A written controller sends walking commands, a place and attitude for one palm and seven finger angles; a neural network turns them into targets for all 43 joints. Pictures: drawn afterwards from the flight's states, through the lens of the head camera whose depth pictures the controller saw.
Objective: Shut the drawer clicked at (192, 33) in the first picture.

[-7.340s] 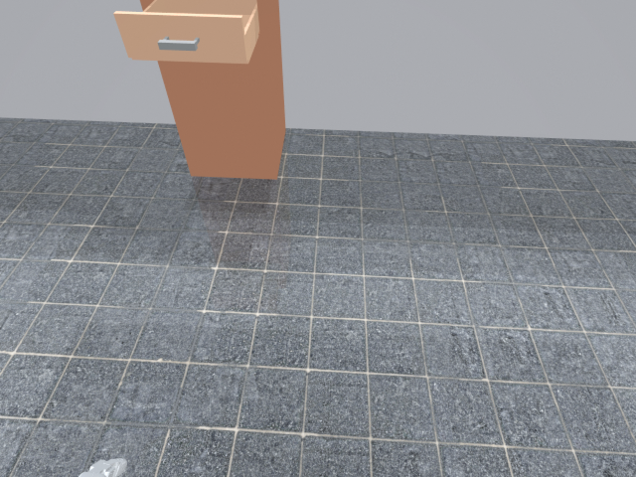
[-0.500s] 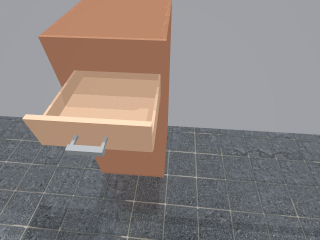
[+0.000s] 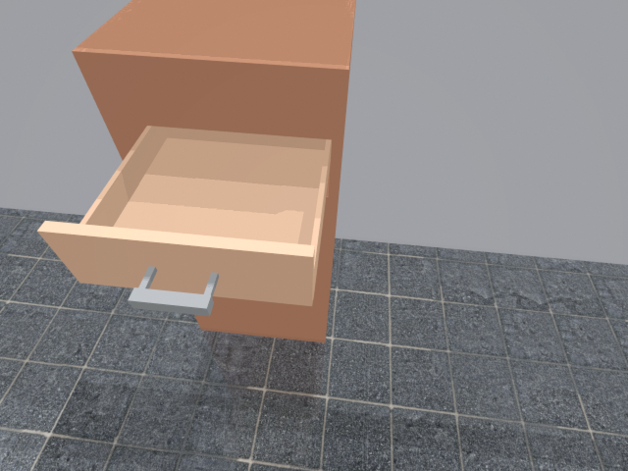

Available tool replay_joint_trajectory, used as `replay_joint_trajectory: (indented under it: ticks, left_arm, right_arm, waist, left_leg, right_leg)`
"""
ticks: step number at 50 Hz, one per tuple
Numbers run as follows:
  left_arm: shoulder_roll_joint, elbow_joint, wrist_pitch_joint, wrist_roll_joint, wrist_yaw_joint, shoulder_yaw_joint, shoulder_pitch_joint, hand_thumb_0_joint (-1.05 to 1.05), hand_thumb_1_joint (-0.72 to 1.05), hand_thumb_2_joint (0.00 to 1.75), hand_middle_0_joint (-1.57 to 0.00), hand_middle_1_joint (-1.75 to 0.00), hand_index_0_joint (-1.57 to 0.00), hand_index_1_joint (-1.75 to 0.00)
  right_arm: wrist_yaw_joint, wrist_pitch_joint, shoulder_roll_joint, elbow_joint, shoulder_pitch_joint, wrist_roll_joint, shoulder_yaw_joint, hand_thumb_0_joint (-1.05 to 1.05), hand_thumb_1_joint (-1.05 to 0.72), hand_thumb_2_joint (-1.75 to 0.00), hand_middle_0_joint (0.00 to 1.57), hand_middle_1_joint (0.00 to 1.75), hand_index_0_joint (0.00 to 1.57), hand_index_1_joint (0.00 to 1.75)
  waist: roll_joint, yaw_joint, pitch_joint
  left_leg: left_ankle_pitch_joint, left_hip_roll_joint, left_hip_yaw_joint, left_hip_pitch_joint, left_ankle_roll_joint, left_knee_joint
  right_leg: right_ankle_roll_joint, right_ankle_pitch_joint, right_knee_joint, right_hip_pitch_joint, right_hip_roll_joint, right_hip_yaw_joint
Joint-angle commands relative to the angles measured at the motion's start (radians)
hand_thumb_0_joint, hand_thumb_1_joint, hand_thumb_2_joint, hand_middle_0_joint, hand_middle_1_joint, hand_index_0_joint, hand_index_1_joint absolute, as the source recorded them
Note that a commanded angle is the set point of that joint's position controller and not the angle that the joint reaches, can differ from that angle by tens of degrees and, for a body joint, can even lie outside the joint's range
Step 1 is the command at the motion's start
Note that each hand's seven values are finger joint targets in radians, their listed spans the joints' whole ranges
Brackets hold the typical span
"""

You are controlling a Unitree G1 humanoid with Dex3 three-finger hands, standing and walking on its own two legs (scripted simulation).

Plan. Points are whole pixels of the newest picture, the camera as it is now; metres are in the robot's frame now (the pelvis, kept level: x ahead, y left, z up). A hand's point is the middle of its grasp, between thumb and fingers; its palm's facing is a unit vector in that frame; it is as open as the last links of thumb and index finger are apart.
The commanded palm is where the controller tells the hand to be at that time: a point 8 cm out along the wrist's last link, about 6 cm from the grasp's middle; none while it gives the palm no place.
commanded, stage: come to a stop and stand still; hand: left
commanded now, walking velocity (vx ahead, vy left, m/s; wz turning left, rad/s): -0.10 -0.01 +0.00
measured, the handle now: (176, 289) +0.35 +0.23 +0.00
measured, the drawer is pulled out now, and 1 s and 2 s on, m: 0.26 0.26 0.26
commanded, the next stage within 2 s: look again from close up in 0.70 s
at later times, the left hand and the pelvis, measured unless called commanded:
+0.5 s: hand out of the picture +0.00 +0.17 -0.16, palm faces -0.01 -0.97 -0.23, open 7.3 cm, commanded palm none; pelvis -0.04 -0.01 +0.00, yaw -1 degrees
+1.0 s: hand out of the picture -0.04 +0.13 -0.17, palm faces +0.00 -0.99 -0.17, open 7.3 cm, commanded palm none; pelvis -0.03 -0.03 +0.01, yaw +0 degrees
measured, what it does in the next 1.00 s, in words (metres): stands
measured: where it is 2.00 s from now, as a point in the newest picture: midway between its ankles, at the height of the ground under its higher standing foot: outside the picture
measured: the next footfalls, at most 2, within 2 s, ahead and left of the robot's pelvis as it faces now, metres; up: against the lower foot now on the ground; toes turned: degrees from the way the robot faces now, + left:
none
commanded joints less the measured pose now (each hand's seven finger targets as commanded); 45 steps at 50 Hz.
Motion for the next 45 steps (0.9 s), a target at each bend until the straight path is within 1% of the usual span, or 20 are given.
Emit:
replay_joint_trajectory:
  ticks: [1,2,3,5,9,10,11,12,13,14,15,16,17,19,22,25,33,41,43,45]
  left_arm:
    - [0.083,-0.021,-0.019,-0.002,0.004,0.012,0.087,0.0,0.9,0.9,-0.2,-0.3,-0.2,-0.3]
    - [0.085,-0.025,-0.02,-0.001,0.005,0.012,0.082,0.0,0.9,0.9,-0.2,-0.3,-0.2,-0.3]
    - [0.084,-0.034,-0.018,0.0,0.006,0.01,0.07,0.0,0.9,0.9,-0.2,-0.3,-0.2,-0.3]
    - [0.087,-0.051,-0.012,0.001,0.008,0.012,0.05,0.0,0.9,0.9,-0.2,-0.3,-0.2,-0.3]
    - [0.088,-0.068,-0.005,0.005,0.005,0.011,0.022,0.0,0.9,0.9,-0.2,-0.3,-0.2,-0.3]
    - [0.148,-0.026,-0.025,0.012,0.039,0.017,0.127,0.0,0.9,0.9,-0.2,-0.3,-0.2,-0.3]
    - [0.159,-0.073,-0.036,0.008,0.035,0.02,0.093,0.0,0.9,0.9,-0.2,-0.3,-0.2,-0.3]
    - [0.145,-0.09,-0.036,0.005,0.026,0.008,0.03,0.0,0.9,0.9,-0.2,-0.3,-0.2,-0.3]
    - [0.153,-0.114,-0.036,0.007,0.016,0.006,-0.003,0.0,0.9,0.9,-0.2,-0.3,-0.2,-0.3]
    - [0.148,-0.123,-0.032,0.002,0.009,0.003,-0.015,0.0,0.9,0.9,-0.2,-0.3,-0.2,-0.3]
    - [0.142,-0.125,-0.026,0.003,0.004,-0.001,-0.02,0.0,0.9,0.9,-0.2,-0.3,-0.2,-0.3]
    - [0.132,-0.122,-0.02,0.004,0.001,-0.005,-0.013,0.0,0.9,0.9,-0.2,-0.3,-0.2,-0.3]
    - [0.126,-0.116,-0.016,0.006,-0.002,-0.009,-0.01,0.0,0.9,0.9,-0.2,-0.3,-0.2,-0.3]
    - [0.126,-0.111,-0.017,0.007,-0.007,-0.013,-0.008,0.0,0.9,0.9,-0.2,-0.3,-0.2,-0.3]
    - [0.141,-0.109,-0.018,0.006,-0.013,-0.015,-0.009,0.0,0.9,0.9,-0.2,-0.3,-0.2,-0.3]
    - [0.139,-0.103,-0.019,0.008,-0.015,-0.015,0.006,0.0,0.9,0.9,-0.2,-0.3,-0.2,-0.3]
    - [0.127,-0.061,-0.03,0.004,-0.016,-0.02,0.035,0.0,0.9,0.9,-0.2,-0.3,-0.2,-0.3]
    - [0.101,-0.011,-0.037,0.0,-0.013,-0.024,0.06,0.0,0.9,0.9,-0.2,-0.3,-0.2,-0.3]
    - [0.096,-0.003,-0.037,0.0,-0.012,-0.025,0.064,0.0,0.9,0.9,-0.2,-0.3,-0.2,-0.3]
    - [0.089,0.004,-0.038,0.0,-0.011,-0.024,0.066,0.0,0.9,0.9,-0.2,-0.3,-0.2,-0.3]
  right_arm:
    - [-0.014,-0.008,-0.112,-0.023,0.049,0.003,-0.032,0.0,-0.9,-0.9,0.2,0.3,0.2,0.3]
    - [-0.012,-0.005,-0.108,-0.023,0.051,0.003,-0.034,0.0,-0.9,-0.9,0.2,0.3,0.2,0.3]
    - [-0.01,-0.002,-0.103,-0.02,0.047,0.002,-0.037,0.0,-0.9,-0.9,0.2,0.3,0.2,0.3]
    - [-0.008,-0.003,-0.101,-0.017,0.042,0.0,-0.036,0.0,-0.9,-0.9,0.2,0.3,0.2,0.3]
    - [-0.003,-0.004,-0.104,-0.014,0.009,-0.003,-0.034,0.0,-0.9,-0.9,0.2,0.3,0.2,0.3]
    - [0.009,-0.008,-0.18,-0.105,-0.091,0.017,-0.051,0.0,-0.9,-0.9,0.2,0.3,0.2,0.3]
    - [0.017,-0.005,-0.144,-0.137,-0.015,0.007,-0.051,0.0,-0.9,-0.9,0.2,0.3,0.2,0.3]
    - [0.02,0.003,-0.112,-0.131,-0.013,0.008,-0.042,0.0,-0.9,-0.9,0.2,0.3,0.2,0.3]
    - [0.027,0.005,-0.099,-0.129,-0.005,-0.001,-0.038,0.0,-0.9,-0.9,0.2,0.3,0.2,0.3]
    - [0.025,0.005,-0.111,-0.126,0.014,-0.006,-0.037,0.0,-0.9,-0.9,0.2,0.3,0.2,0.3]
    - [0.024,0.0,-0.124,-0.13,0.001,-0.008,-0.034,0.0,-0.9,-0.9,0.2,0.3,0.2,0.3]
    - [0.021,-0.001,-0.136,-0.138,-0.022,-0.007,-0.032,0.0,-0.9,-0.9,0.2,0.3,0.2,0.3]
    - [0.021,-0.001,-0.147,-0.146,-0.035,-0.005,-0.029,0.0,-0.9,-0.9,0.2,0.3,0.2,0.3]
    - [0.023,-0.001,-0.164,-0.146,-0.034,-0.004,-0.029,0.0,-0.9,-0.9,0.2,0.3,0.2,0.3]
    - [0.028,0.003,-0.176,-0.136,-0.025,-0.007,-0.023,0.0,-0.9,-0.9,0.2,0.3,0.2,0.3]
    - [0.03,0.003,-0.178,-0.12,-0.017,-0.008,-0.02,0.0,-0.9,-0.9,0.2,0.3,0.2,0.3]
    - [0.028,-0.001,-0.15,-0.06,0.014,-0.003,-0.008,0.0,-0.9,-0.9,0.2,0.3,0.2,0.3]
    - [0.022,-0.006,-0.121,0.008,0.039,0.0,-0.001,0.0,-0.9,-0.9,0.2,0.3,0.2,0.3]
    - [0.02,-0.005,-0.112,0.02,0.044,0.001,-0.001,0.0,-0.9,-0.9,0.2,0.3,0.2,0.3]
    - [0.018,-0.008,-0.11,0.027,0.047,0.001,-0.001,0.0,-0.9,-0.9,0.2,0.3,0.2,0.3]
  waist:
    - [0.003,0.007,-0.031]
    - [-0.041,0.004,-0.042]
    - [-0.05,0.0,-0.038]
    - [0.0,0.002,-0.043]
    - [0.008,0.008,-0.035]
    - [-0.144,0.04,-0.077]
    - [-0.149,-0.002,-0.17]
    - [-0.11,-0.027,-0.146]
    - [0.031,-0.03,-0.108]
    - [0.111,-0.032,-0.074]
    - [0.155,-0.02,-0.047]
    - [0.142,-0.006,-0.009]
    - [0.092,-0.001,0.032]
    - [0.023,-0.002,0.048]
    - [0.008,-0.011,0.08]
    - [0.014,-0.011,0.073]
    - [-0.023,-0.013,0.032]
    - [0.002,-0.009,0.024]
    - [-0.019,-0.009,0.02]
    - [0.008,-0.006,0.015]
  left_leg:
    - [0.691,0.177,-0.118,-0.047,-0.038,-0.055]
    - [0.608,0.172,-0.11,-0.059,-0.036,-0.058]
    - [0.584,0.17,-0.11,-0.055,-0.037,-0.076]
    - [0.609,0.176,-0.113,-0.055,-0.035,-0.088]
    - [0.521,0.183,-0.125,-0.066,-0.025,-0.112]
    - [0.667,0.21,-0.089,-0.092,-0.047,0.118]
    - [0.262,0.129,-0.097,-0.143,-0.054,0.078]
    - [0.045,0.122,-0.082,-0.134,-0.056,0.005]
    - [0.081,0.105,-0.065,-0.111,-0.056,-0.036]
    - [0.161,0.141,-0.103,-0.115,-0.04,-0.063]
    - [0.256,0.17,-0.14,-0.138,-0.028,-0.093]
    - [0.267,0.187,-0.156,-0.165,-0.018,-0.115]
    - [0.21,0.189,-0.162,-0.194,-0.014,-0.135]
    - [0.119,0.181,-0.157,-0.202,-0.013,-0.157]
    - [-0.025,0.158,-0.149,-0.213,-0.018,-0.191]
    - [-0.054,0.159,-0.153,-0.211,-0.017,-0.213]
    - [0.023,0.151,-0.131,-0.162,-0.021,-0.193]
    - [0.107,0.153,-0.117,-0.146,-0.029,-0.177]
    - [0.12,0.157,-0.115,-0.136,-0.03,-0.175]
    - [0.142,0.158,-0.114,-0.137,-0.032,-0.171]
  right_leg:
    - [-0.034,0.479,-0.048,0.104,-0.076,0.085]
    - [-0.04,0.542,-0.043,0.115,-0.092,0.094]
    - [-0.043,0.558,-0.034,0.104,-0.093,0.094]
    - [-0.037,0.486,-0.026,0.091,-0.084,0.093]
    - [-0.031,0.333,-0.055,0.072,-0.068,0.093]
    - [-0.01,0.685,-0.069,0.088,-0.1,0.088]
    - [-0.062,0.634,-0.058,0.174,-0.157,0.166]
    - [-0.08,0.451,-0.085,0.099,-0.187,0.172]
    - [-0.088,0.385,-0.071,0.053,-0.155,0.163]
    - [-0.078,0.25,-0.07,0.019,-0.108,0.139]
    - [-0.061,0.185,-0.059,0.022,-0.066,0.103]
    - [-0.051,0.121,-0.075,0.024,-0.04,0.084]
    - [-0.046,0.071,-0.101,0.021,-0.033,0.08]
    - [-0.044,0.046,-0.135,0.023,-0.036,0.099]
    - [-0.046,-0.065,-0.19,-0.016,-0.044,0.134]
    - [-0.043,-0.077,-0.2,-0.016,-0.04,0.13]
    - [-0.04,-0.043,-0.226,0.008,-0.055,0.136]
    - [-0.044,0.063,-0.213,0.044,-0.062,0.126]
    - [-0.043,0.085,-0.21,0.05,-0.06,0.119]
    - [-0.042,0.12,-0.2,0.065,-0.062,0.112]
